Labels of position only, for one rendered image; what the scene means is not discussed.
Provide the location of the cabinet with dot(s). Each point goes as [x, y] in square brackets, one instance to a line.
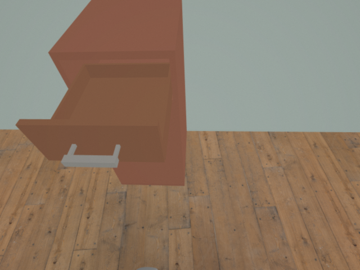
[133, 31]

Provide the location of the drawer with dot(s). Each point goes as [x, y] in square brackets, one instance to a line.
[126, 104]

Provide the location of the handle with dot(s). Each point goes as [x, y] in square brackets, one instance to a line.
[99, 161]

